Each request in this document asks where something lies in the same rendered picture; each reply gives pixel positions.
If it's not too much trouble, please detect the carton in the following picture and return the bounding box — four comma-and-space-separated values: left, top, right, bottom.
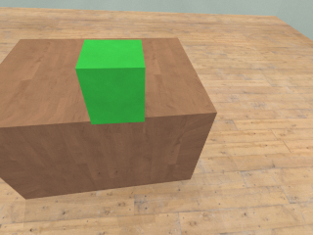
75, 39, 146, 124

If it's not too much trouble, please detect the pedestal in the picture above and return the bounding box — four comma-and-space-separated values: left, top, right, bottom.
0, 37, 217, 200

